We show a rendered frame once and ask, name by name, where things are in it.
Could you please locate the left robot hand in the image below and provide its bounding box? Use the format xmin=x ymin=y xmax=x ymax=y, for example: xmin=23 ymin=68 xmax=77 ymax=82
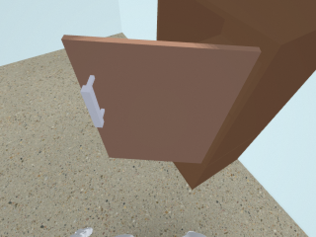
xmin=70 ymin=227 xmax=93 ymax=237

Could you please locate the handle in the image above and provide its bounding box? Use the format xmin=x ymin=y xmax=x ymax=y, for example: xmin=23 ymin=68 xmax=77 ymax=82
xmin=80 ymin=75 xmax=105 ymax=128

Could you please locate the cupboard door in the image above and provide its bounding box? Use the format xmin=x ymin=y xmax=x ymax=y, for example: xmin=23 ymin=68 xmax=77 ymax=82
xmin=61 ymin=35 xmax=261 ymax=164

